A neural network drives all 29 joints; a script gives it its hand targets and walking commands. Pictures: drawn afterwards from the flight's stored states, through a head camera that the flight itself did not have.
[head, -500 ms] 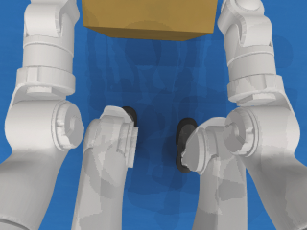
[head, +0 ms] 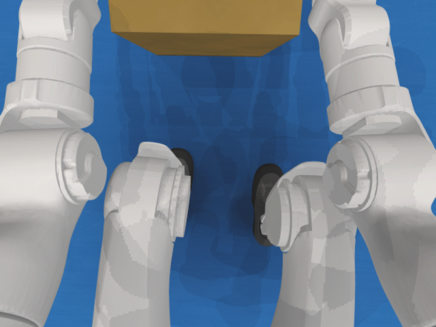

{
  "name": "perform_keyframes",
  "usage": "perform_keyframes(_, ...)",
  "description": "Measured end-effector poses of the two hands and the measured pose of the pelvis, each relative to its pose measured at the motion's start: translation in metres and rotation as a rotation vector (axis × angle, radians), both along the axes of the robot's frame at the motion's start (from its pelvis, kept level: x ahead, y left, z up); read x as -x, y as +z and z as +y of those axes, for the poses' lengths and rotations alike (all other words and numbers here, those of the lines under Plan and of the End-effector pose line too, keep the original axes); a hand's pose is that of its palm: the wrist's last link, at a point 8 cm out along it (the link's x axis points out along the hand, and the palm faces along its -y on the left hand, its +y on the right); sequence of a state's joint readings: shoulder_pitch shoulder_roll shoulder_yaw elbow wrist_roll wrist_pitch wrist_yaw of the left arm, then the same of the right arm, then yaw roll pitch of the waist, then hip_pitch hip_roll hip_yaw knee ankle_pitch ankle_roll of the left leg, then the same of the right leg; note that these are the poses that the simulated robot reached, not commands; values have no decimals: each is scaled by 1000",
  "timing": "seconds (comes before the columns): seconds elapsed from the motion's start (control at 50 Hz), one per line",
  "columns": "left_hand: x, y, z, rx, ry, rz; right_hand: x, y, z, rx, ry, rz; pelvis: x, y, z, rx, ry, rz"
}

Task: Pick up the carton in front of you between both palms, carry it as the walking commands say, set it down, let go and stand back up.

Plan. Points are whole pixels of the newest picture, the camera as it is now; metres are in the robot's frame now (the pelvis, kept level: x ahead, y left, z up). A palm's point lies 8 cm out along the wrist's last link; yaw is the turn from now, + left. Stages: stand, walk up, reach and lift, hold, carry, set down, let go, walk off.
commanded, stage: set down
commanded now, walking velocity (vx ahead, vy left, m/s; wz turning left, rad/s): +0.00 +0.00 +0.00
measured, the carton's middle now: out of the picture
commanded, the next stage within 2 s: let go in 1.96 s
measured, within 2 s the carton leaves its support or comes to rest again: neither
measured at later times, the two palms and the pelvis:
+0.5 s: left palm out of the picture +0.53 +0.24 -0.17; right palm out of the picture +0.57 -0.07 -0.17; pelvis +0.00 +0.00 -0.01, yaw +1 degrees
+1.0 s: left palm out of the picture +0.54 +0.27 -0.16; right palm out of the picture +0.59 -0.10 -0.16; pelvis +0.01 +0.00 -0.01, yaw +1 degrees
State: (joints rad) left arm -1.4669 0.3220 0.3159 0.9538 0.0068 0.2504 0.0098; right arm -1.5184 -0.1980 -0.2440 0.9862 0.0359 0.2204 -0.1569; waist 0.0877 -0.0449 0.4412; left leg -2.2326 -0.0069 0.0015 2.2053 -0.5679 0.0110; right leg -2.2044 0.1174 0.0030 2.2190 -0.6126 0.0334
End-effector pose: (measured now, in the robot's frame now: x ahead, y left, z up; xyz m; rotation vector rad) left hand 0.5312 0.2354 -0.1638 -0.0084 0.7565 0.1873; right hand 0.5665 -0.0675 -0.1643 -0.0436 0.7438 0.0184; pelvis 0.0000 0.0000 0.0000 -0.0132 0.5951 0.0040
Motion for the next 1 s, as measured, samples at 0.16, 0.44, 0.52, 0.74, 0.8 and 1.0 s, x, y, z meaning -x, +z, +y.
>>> perform_keyframes(0.16, 0, -1, 2, 13, -20, -7, 0, -1, -2, -15, 22, -3, 4, -4, -1, -5, 0, -39)
perform_keyframes(0.44, 1, -5, 5, 56, -43, -23, -1, -8, -6, -63, 60, -18, 4, -9, -3, -13, 4, -68)
perform_keyframes(0.52, 1, -7, 6, 60, -40, -27, -3, -11, -8, -56, 63, -19, 2, -9, -4, -15, 5, -66)
perform_keyframes(0.74, 6, -36, 15, -23, 19, 41, -2, -37, -27, 44, 43, 21, -10, -6, -1, -6, 9, -30)
perform_keyframes(0.8, 0, -34, 25, -43, 51, 19, -9, -35, -41, 63, 13, 2, -12, -8, 0, -4, 11, -27)
perform_keyframes(1.0, -13, 5, 39, -39, 72, -83, -22, 4, -37, 49, 8, -88, -10, -8, 2, 3, 15, -13)
